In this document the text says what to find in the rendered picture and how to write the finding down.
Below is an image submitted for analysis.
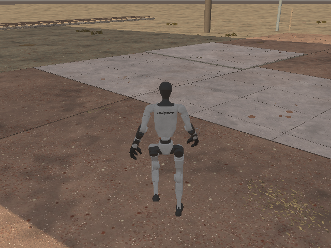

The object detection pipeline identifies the robot left upper arm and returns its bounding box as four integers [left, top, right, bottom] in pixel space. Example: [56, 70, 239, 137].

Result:
[139, 104, 155, 133]

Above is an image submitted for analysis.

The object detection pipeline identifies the robot right upper arm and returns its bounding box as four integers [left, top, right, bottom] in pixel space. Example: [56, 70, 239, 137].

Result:
[176, 104, 193, 132]

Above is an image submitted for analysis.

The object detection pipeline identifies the right robot forearm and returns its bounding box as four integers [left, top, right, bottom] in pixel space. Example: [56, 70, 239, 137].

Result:
[188, 123, 198, 140]

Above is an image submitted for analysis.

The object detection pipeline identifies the left robot thigh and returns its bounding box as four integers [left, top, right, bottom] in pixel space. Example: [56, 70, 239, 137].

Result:
[148, 144, 160, 169]

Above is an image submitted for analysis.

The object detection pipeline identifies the robot right shin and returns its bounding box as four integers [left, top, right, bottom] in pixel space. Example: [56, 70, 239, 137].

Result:
[175, 174, 183, 209]

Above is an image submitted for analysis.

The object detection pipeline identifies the robot left hand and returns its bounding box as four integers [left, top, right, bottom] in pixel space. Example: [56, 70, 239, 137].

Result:
[129, 146, 142, 160]

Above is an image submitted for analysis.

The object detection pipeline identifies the left robot forearm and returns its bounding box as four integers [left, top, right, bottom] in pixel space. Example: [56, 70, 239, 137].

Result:
[132, 125, 144, 148]

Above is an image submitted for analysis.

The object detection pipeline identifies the robot right hand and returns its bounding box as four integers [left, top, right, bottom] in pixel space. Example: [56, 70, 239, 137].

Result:
[187, 138, 199, 147]

